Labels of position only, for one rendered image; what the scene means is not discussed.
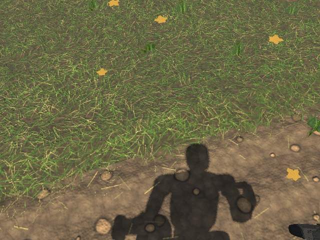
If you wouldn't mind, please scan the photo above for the right robot hand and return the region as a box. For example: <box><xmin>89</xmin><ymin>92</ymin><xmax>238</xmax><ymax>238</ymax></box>
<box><xmin>288</xmin><ymin>223</ymin><xmax>320</xmax><ymax>240</ymax></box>

